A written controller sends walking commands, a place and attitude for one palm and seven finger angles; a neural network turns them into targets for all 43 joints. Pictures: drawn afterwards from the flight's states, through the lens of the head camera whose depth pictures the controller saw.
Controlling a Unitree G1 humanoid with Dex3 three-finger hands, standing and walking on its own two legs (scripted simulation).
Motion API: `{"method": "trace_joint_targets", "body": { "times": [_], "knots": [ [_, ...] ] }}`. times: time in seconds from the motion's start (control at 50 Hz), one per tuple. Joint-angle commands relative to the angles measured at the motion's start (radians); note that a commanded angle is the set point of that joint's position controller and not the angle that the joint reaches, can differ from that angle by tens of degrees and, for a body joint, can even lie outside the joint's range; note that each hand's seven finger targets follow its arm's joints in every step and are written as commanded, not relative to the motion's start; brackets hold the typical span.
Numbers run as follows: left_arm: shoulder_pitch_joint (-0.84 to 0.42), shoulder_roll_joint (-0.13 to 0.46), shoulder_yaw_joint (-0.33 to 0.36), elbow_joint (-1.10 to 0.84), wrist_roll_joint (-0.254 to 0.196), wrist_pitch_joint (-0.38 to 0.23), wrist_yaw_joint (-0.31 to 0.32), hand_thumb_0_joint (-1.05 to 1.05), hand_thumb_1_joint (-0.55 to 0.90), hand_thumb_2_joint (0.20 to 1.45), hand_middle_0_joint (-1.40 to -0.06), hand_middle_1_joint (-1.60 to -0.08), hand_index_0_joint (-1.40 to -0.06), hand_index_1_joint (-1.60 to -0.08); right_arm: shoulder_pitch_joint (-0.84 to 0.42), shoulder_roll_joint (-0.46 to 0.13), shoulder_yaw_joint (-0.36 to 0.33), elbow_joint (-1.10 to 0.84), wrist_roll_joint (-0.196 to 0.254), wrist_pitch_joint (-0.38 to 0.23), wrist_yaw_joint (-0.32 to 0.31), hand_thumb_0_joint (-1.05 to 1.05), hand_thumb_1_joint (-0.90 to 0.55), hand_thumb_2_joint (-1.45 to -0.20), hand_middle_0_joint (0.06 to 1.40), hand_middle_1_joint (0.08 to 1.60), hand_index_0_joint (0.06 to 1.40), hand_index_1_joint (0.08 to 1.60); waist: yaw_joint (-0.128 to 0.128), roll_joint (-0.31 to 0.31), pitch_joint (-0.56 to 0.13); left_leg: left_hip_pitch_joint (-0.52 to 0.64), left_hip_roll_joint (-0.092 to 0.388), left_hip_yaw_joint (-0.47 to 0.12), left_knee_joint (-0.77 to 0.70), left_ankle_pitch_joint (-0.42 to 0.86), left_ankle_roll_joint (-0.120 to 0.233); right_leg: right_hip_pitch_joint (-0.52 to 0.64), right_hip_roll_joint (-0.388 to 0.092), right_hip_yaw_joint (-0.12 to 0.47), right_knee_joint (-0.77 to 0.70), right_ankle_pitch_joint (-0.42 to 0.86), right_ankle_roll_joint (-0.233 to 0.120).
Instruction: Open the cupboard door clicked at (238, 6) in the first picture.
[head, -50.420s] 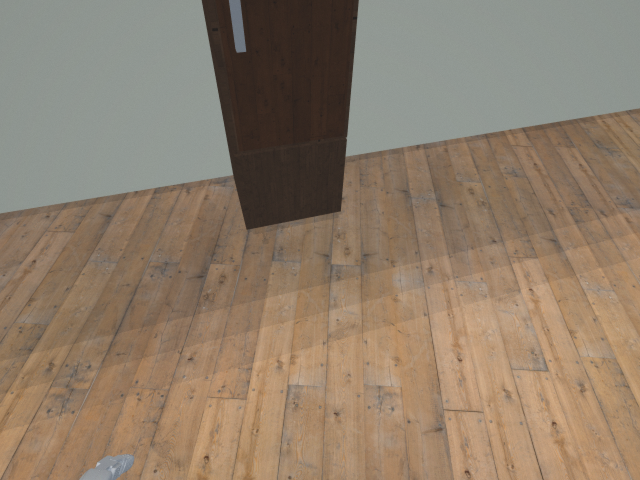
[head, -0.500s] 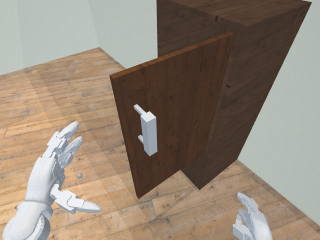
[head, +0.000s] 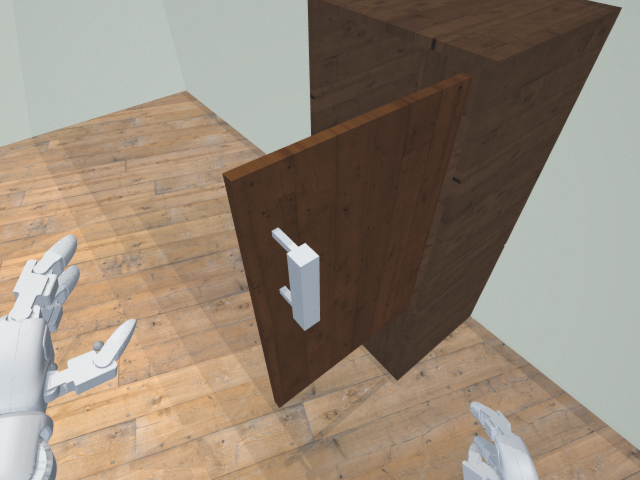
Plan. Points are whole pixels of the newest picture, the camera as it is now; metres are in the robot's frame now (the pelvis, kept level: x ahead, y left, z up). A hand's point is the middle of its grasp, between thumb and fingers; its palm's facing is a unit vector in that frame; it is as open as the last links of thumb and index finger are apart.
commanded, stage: draw the hand back to the body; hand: left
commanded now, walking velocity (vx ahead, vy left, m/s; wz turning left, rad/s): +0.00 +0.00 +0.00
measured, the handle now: (293, 278) +0.34 +0.08 +0.08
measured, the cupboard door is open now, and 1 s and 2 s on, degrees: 90 90 90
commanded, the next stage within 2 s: step back with the hand held close in 0.50 s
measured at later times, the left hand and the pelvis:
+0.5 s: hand (101, 339) +0.20 +0.24 +0.14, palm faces +0.44 -0.81 -0.38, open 7.5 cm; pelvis +0.01 -0.02 +0.00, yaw +0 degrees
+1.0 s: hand (85, 361) +0.18 +0.25 +0.13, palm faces +0.29 -0.82 -0.49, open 7.4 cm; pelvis -0.03 +0.00 +0.00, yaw -2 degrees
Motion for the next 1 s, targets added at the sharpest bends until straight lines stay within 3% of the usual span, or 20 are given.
{"method": "trace_joint_targets", "body": {
  "times": [0.0, 0.1, 0.18, 0.28, 0.36, 0.42, 0.5, 0.58, 0.6, 0.62, 0.64, 0.66, 0.68, 0.76, 0.84, 0.9, 0.96, 0.98],
  "knots": [
    [-0.077, 0.189, 0.160, -0.219, -0.005, -0.062, 0.022, 0.000, 0.725, 0.825, -0.194, -0.300, -0.194, -0.300, -0.123, -0.120, -0.052, -0.161, -0.001, -0.045, -0.005, 0.000, -0.900, -0.900, 0.200, 0.300, 0.200, 0.300, 0.007, 0.040, -0.107, 0.159, 0.046, -0.054, -0.055, 0.184, -0.023, -0.127, 0.022, -0.021, -0.054, 0.200, -0.028],
    [-0.088, 0.216, 0.200, -0.221, -0.011, -0.056, 0.023, 0.000, 0.900, 0.900, -0.200, -0.300, -0.200, -0.300, -0.119, -0.122, -0.058, -0.155, 0.002, -0.040, -0.003, 0.000, -0.900, -0.900, 0.200, 0.300, 0.200, 0.300, 0.005, 0.047, -0.116, 0.172, 0.046, -0.046, -0.039, 0.230, -0.021, -0.127, 0.022, -0.018, -0.057, 0.247, -0.025],
    [-0.080, 0.162, 0.145, -0.185, -0.010, -0.043, 0.018, 0.000, 0.900, 0.900, -0.200, -0.300, -0.200, -0.300, -0.118, -0.127, -0.060, -0.155, 0.003, -0.038, 0.001, 0.000, -0.900, -0.900, 0.200, 0.300, 0.200, 0.300, -0.005, 0.042, -0.086, 0.169, 0.045, -0.041, -0.042, 0.225, -0.019, -0.143, 0.022, -0.020, -0.062, 0.244, -0.021],
    [-0.096, 0.190, 0.166, -0.199, -0.010, -0.047, 0.020, 0.000, 0.900, 0.900, -0.200, -0.300, -0.200, -0.300, -0.124, -0.126, -0.064, -0.158, 0.001, -0.035, -0.005, 0.000, -0.900, -0.900, 0.200, 0.300, 0.200, 0.300, 0.002, 0.006, -0.102, 0.170, 0.037, -0.036, -0.039, 0.211, -0.013, -0.132, 0.020, -0.015, -0.068, 0.255, -0.019],
    [-0.095, 0.221, 0.193, -0.212, -0.011, -0.052, 0.022, 0.000, 0.900, 0.900, -0.200, -0.300, -0.200, -0.300, -0.127, -0.121, -0.062, -0.155, 0.000, -0.036, -0.008, 0.000, -0.900, -0.900, 0.200, 0.300, 0.200, 0.300, 0.008, 0.018, -0.109, 0.168, 0.029, -0.029, -0.030, 0.215, -0.012, -0.116, 0.016, -0.010, -0.076, 0.277, -0.021],
    [-0.087, 0.204, 0.185, -0.202, -0.015, -0.053, 0.018, 0.000, 0.900, 0.900, -0.200, -0.300, -0.200, -0.300, -0.132, -0.115, -0.061, -0.154, 0.002, -0.036, -0.011, 0.000, -0.900, -0.900, 0.200, 0.300, 0.200, 0.300, 0.005, 0.028, -0.082, 0.172, 0.030, -0.024, -0.029, 0.206, -0.011, -0.139, 0.017, -0.010, -0.082, 0.271, -0.017],
    [-0.086, 0.206, 0.185, -0.208, -0.012, -0.057, 0.017, 0.000, 0.900, 0.900, -0.200, -0.300, -0.200, -0.300, -0.126, -0.118, -0.063, -0.152, -0.001, -0.040, -0.009, 0.000, -0.900, -0.900, 0.200, 0.300, 0.200, 0.300, 0.004, 0.051, -0.099, 0.179, 0.027, -0.020, -0.024, 0.224, -0.011, -0.128, 0.014, -0.008, -0.077, 0.298, -0.017],
    [-0.074, 0.189, 0.172, -0.182, -0.018, -0.055, 0.010, 0.000, 0.900, 0.900, -0.200, -0.300, -0.200, -0.300, -0.134, -0.118, -0.067, -0.153, 0.002, -0.033, -0.011, 0.000, -0.900, -0.900, 0.200, 0.300, 0.200, 0.300, 0.004, -0.011, -0.088, 0.176, 0.027, -0.013, -0.021, 0.224, -0.005, -0.132, 0.012, -0.002, -0.082, 0.321, -0.010],
    [-0.107, 0.225, 0.189, -0.334, -0.019, -0.073, 0.012, 0.000, 0.900, 0.900, -0.200, -0.300, -0.200, -0.300, -0.144, -0.115, -0.065, -0.174, 0.002, -0.044, -0.009, 0.000, -0.900, -0.900, 0.200, 0.300, 0.200, 0.300, 0.013, 0.030, -0.137, 0.194, 0.024, -0.019, -0.013, 0.233, -0.004, -0.115, 0.010, 0.001, -0.077, 0.334, -0.011],
    [-0.142, 0.368, 0.326, -0.365, -0.016, -0.108, 0.017, 0.000, 0.900, 0.900, -0.200, -0.300, -0.200, -0.300, -0.132, -0.136, -0.062, -0.192, 0.010, -0.024, -0.009, 0.000, -0.900, -0.900, 0.200, 0.300, 0.200, 0.300, -0.027, 0.013, -0.053, 0.149, 0.040, -0.023, 0.043, 0.210, 0.014, -0.237, -0.040, 0.080, -0.119, 0.453, -0.002],
    [-0.041, 0.278, 0.260, -0.283, -0.012, -0.106, 0.005, 0.000, 0.900, 0.900, -0.200, -0.300, -0.200, -0.300, -0.135, -0.122, -0.062, -0.167, 0.003, -0.002, -0.008, 0.000, -0.900, -0.900, 0.200, 0.300, 0.200, 0.300, -0.032, -0.041, -0.070, 0.128, 0.039, -0.029, 0.066, 0.217, 0.014, -0.213, -0.061, 0.076, -0.092, 0.539, 0.006],
    [-0.029, 0.287, 0.261, -0.280, -0.007, -0.102, 0.003, 0.000, 0.900, 0.900, -0.200, -0.300, -0.200, -0.300, -0.144, -0.125, -0.067, -0.181, 0.007, 0.010, -0.007, 0.000, -0.900, -0.900, 0.200, 0.300, 0.200, 0.300, -0.028, -0.046, -0.069, 0.117, 0.034, -0.022, 0.077, 0.234, 0.013, -0.207, -0.070, 0.076, -0.079, 0.619, 0.015],
    [0.010, 0.242, 0.232, -0.248, -0.007, -0.095, -0.002, 0.000, 0.900, 0.900, -0.200, -0.300, -0.200, -0.300, -0.130, -0.122, -0.069, -0.184, 0.008, 0.020, -0.006, 0.000, -0.900, -0.900, 0.200, 0.300, 0.200, 0.300, -0.034, -0.060, -0.092, 0.112, 0.040, -0.014, 0.082, 0.259, 0.007, -0.192, -0.075, 0.068, -0.056, 0.653, 0.018],
    [0.076, 0.228, 0.226, -0.199, -0.008, -0.083, 0.000, 0.000, 0.900, 0.900, -0.200, -0.300, -0.200, -0.300, -0.116, -0.132, -0.086, -0.202, 0.018, 0.057, -0.010, 0.000, -0.900, -0.900, 0.200, 0.300, 0.200, 0.300, -0.037, -0.031, -0.168, 0.134, 0.068, -0.001, 0.092, 0.393, 0.005, -0.176, -0.073, 0.047, 0.000, 0.718, 0.037],
    [0.076, 0.269, 0.256, -0.242, -0.010, -0.076, 0.007, 0.000, 0.900, 0.900, -0.200, -0.300, -0.200, -0.300, -0.117, -0.126, -0.090, -0.235, 0.025, 0.084, -0.015, 0.000, -0.900, -0.900, 0.200, 0.300, 0.200, 0.300, -0.041, -0.100, -0.195, 0.126, 0.083, -0.004, 0.091, 0.401, 0.001, -0.187, -0.062, 0.044, 0.022, 0.683, 0.037],
    [0.081, 0.291, 0.271, -0.313, -0.011, -0.079, 0.018, 0.000, 0.900, 0.900, -0.200, -0.300, -0.200, -0.300, -0.117, -0.125, -0.088, -0.254, 0.025, 0.089, -0.021, 0.000, -0.900, -0.900, 0.200, 0.300, 0.200, 0.300, -0.038, -0.048, -0.210, 0.110, 0.092, -0.017, 0.072, 0.416, 0.000, -0.181, -0.051, 0.048, 0.047, 0.605, 0.020],
    [0.087, 0.313, 0.292, -0.386, -0.008, -0.090, 0.030, 0.000, 0.900, 0.900, -0.200, -0.300, -0.200, -0.300, -0.118, -0.131, -0.089, -0.263, 0.019, 0.081, -0.023, 0.000, -0.900, -0.900, 0.200, 0.300, 0.200, 0.300, -0.030, 0.069, -0.216, 0.078, 0.109, -0.038, 0.043, 0.403, 0.003, -0.183, -0.025, 0.040, 0.073, 0.454, 0.012],
    [0.101, 0.302, 0.287, -0.398, -0.009, -0.095, 0.033, 0.000, 0.900, 0.900, -0.200, -0.300, -0.200, -0.300, -0.108, -0.127, -0.087, -0.267, 0.020, 0.075, -0.020, 0.000, -0.900, -0.900, 0.200, 0.300, 0.200, 0.300, -0.032, 0.071, -0.217, 0.057, 0.118, -0.050, 0.030, 0.380, 0.003, -0.176, -0.016, 0.036, 0.086, 0.400, 0.010]
  ]
}}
